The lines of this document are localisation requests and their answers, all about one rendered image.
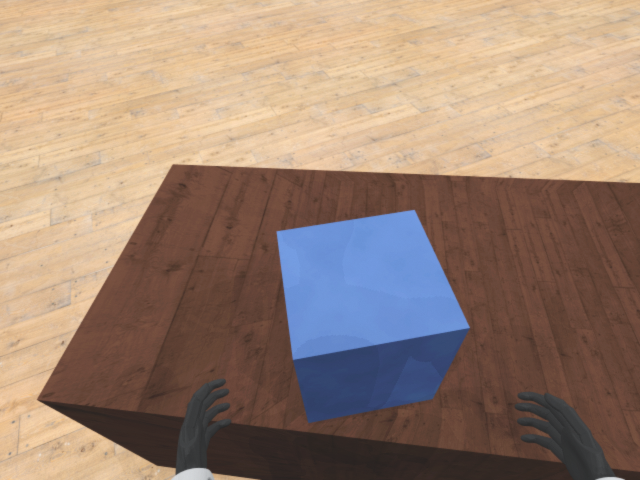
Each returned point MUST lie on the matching carton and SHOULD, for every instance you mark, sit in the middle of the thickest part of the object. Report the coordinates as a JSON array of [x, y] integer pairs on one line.
[[373, 320]]

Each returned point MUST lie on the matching pedestal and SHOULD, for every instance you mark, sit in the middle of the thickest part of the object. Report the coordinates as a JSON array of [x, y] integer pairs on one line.
[[546, 273]]

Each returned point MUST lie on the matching robot left hand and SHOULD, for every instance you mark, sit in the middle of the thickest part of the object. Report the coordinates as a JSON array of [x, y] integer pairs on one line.
[[194, 435]]

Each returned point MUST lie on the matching robot right hand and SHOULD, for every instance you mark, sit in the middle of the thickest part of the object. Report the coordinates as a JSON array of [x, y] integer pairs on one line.
[[571, 440]]

